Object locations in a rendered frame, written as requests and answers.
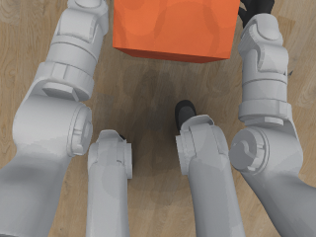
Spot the carton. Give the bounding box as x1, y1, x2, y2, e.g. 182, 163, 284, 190
113, 0, 240, 64

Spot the robot right shin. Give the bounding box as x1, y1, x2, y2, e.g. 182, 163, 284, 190
181, 115, 230, 162

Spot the robot left upper arm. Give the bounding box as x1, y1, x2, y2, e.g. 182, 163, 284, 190
0, 94, 93, 237

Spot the robot left forearm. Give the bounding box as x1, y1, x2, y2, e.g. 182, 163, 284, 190
12, 0, 109, 145

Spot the robot right upper arm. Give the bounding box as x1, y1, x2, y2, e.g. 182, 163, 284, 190
228, 126, 316, 237

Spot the right robot thigh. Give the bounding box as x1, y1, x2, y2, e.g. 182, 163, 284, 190
175, 123, 246, 237

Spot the robot right forearm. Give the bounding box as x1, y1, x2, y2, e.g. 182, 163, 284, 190
237, 13, 300, 144

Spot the robot right hand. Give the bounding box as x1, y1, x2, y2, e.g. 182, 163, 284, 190
238, 0, 275, 29

